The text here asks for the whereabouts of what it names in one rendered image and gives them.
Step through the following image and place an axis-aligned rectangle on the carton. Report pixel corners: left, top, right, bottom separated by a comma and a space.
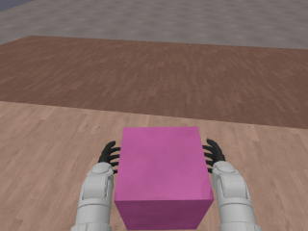
114, 126, 215, 231

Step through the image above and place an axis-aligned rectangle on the left robot forearm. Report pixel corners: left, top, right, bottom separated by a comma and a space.
70, 162, 114, 231

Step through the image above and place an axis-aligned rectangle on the right robot hand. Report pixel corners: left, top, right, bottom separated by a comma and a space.
202, 139, 226, 174

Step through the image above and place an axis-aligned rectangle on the left robot hand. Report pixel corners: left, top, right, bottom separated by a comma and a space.
98, 141, 121, 174

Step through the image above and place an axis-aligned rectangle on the right robot forearm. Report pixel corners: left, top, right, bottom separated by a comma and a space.
212, 161, 262, 231

